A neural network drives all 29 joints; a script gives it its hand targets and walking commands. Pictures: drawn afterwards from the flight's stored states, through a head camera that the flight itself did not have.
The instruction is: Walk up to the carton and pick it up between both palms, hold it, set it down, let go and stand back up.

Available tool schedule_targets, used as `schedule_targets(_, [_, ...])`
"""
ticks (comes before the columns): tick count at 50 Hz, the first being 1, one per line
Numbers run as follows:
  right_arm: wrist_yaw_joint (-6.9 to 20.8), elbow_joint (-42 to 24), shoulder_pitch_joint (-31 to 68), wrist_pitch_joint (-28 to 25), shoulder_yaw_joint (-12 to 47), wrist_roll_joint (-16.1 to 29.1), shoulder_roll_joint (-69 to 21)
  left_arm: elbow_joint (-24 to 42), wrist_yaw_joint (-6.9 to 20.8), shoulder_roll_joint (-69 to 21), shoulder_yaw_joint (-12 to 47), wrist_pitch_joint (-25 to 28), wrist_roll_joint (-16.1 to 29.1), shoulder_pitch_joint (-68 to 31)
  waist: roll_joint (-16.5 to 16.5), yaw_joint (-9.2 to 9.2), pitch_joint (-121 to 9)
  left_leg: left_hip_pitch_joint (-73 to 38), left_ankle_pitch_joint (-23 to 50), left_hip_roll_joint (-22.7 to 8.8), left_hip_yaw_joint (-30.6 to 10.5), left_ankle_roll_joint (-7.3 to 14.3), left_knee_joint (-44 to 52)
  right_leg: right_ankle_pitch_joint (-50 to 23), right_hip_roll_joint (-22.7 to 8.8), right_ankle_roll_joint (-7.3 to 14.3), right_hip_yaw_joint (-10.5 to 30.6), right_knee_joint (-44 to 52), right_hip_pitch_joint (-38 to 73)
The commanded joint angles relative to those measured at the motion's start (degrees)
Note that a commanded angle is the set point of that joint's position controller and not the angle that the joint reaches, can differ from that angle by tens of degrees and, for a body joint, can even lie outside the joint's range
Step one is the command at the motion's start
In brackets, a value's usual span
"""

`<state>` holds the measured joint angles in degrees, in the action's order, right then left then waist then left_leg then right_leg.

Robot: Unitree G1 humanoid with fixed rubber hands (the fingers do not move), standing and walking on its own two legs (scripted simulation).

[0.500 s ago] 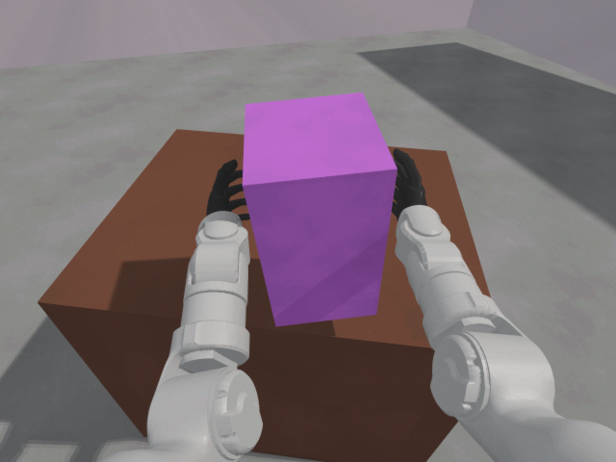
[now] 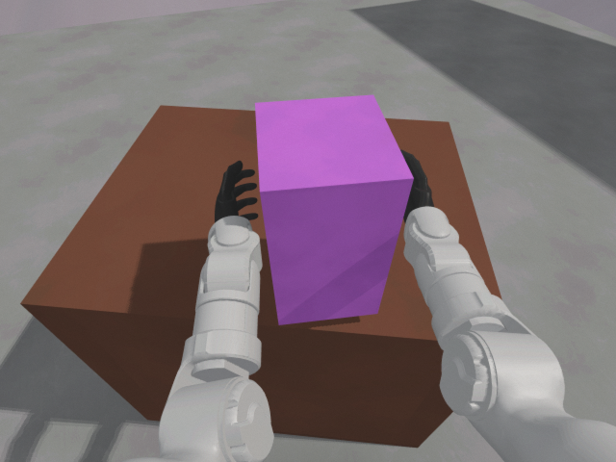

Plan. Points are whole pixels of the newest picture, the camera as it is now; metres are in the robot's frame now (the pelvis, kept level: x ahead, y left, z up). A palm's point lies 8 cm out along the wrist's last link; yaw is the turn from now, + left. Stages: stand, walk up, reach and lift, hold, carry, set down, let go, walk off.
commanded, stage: set down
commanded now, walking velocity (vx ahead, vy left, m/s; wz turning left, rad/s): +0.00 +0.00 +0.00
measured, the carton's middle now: (322, 218) +0.43 +0.02 +0.08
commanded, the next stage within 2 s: none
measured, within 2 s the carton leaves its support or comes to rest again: rests again in 1.14 s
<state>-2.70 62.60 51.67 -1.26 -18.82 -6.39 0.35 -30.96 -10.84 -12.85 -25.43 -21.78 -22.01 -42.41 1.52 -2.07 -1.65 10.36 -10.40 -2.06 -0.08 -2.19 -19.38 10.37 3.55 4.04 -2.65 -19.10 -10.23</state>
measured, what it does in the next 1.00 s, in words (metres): stands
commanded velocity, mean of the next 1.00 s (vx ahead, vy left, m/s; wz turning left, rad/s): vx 0.00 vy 0.00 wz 0.00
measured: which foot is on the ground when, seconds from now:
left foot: down 0.00-1.00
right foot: down 0.00-1.00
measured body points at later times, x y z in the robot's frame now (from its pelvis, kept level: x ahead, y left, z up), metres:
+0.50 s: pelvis -0.01 +0.00 +0.00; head +0.01 +0.00 +0.45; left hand +0.38 +0.15 +0.10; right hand +0.42 -0.10 +0.10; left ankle +0.00 +0.14 -0.75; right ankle +0.00 -0.07 -0.75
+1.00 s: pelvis -0.01 +0.01 +0.00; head +0.00 +0.02 +0.45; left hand +0.37 +0.16 +0.09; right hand +0.42 -0.09 +0.11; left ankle +0.00 +0.14 -0.75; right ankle +0.00 -0.07 -0.75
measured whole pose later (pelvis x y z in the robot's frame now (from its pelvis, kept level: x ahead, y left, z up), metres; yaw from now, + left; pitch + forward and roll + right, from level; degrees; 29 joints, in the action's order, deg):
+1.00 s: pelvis -0.01 +0.01 +0.00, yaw -1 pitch +2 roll +0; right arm 0.9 59.7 48.6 -7.8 -32.6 -19.4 -4.9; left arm -34.3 -7.8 -15.1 -31.5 -11.9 -27.3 -39.5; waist 2.7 -3.8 -1.3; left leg 11.6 -7.9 -1.8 1.7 -1.5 -17.3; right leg 8.4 2.6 3.8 -3.2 -18.2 -12.1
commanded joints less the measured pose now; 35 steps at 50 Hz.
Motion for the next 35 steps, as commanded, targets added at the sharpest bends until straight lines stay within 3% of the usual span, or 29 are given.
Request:
schedule_targets(1, [6.9,-11.2,41.0,-3.5,12.2,-0.8,-27.0,7.6,5.8,-24.4,17.3,5.1,3.4,-39.4,0.0,-1.55,-35.1,-6.8,20.9,1.4,3.3,0.9,-0.6,-40.2,-3.0,-7.4,-1.0,-3.3,17.9])
schedule_targets(8, [6.6,-12.7,38.6,-5.1,11.1,-4.2,-28.4,6.8,6.5,-25.0,17.1,7.5,2.9,-38.0,1.4,-0.64,-37.3,-4.5,19.7,1.6,3.7,1.1,0.2,-45.1,-3.5,-7.9,-0.7,-4.1,21.1])
schedule_targets(16, [6.9,-12.4,37.9,-7.0,9.1,-6.8,-28.7,5.5,6.3,-25.8,17.7,9.9,2.5,-38.0,0.9,-0.64,-38.5,-4.0,19.6,1.1,4.0,0.8,0.1,-42.5,-3.4,-7.3,-1.2,-4.0,20.5])
schedule_targets(29, [8.9,-8.0,37.1,-6.6,2.2,-11.2,-27.4,2.4,6.0,-22.9,12.7,10.9,-0.1,-38.1,0.7,-2.29,-32.3,-2.2,10.5,0.8,6.1,1.9,2.8,-25.3,-4.0,-6.8,-0.7,-1.8,17.0])
schedule_targets(30, [9.1,-10.0,33.4,-7.3,6.4,-9.8,-29.0,0.3,6.8,-22.3,9.6,10.6,-2.0,-32.0,3.0,-5.99,-32.0,0.5,12.3,1.1,6.4,3.3,2.3,-29.1,-4.6,-6.6,-0.2,-1.9,21.6])
schedule_targets(31, [9.1,-10.5,34.8,-7.8,6.3,-9.5,-29.0,1.5,7.4,-22.5,11.0,11.1,-1.5,-33.6,2.2,-4.77,-33.8,2.9,12.1,1.1,6.2,3.0,2.9,-31.8,-4.7,-6.8,0.0,-2.6,23.0])
schedule_targets(35, [9.7,-9.3,34.3,-8.5,5.6,-10.3,-28.1,0.4,8.2,-22.3,10.0,11.9,-2.3,-33.2,2.1,-4.31,-30.3,4.8,8.5,0.9,6.4,3.2,4.4,-29.1,-5.0,-6.7,-0.2,-2.4,21.4])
